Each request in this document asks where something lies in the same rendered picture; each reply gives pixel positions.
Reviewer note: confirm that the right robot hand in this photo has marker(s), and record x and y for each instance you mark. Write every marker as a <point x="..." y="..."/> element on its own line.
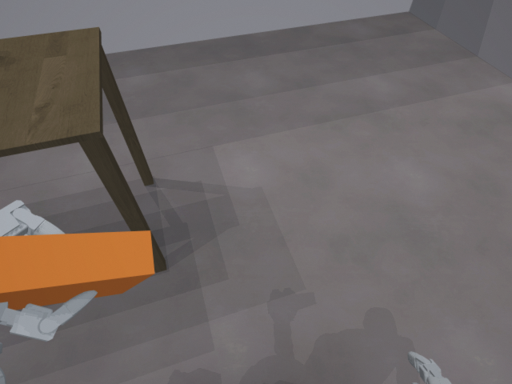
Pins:
<point x="428" y="369"/>

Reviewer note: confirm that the sponge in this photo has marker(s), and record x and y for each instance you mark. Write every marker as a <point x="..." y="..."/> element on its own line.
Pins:
<point x="53" y="268"/>

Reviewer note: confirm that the table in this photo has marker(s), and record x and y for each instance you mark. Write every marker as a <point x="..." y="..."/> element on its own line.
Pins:
<point x="51" y="95"/>

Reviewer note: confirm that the left robot hand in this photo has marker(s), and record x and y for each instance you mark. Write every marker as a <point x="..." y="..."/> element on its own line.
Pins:
<point x="34" y="321"/>

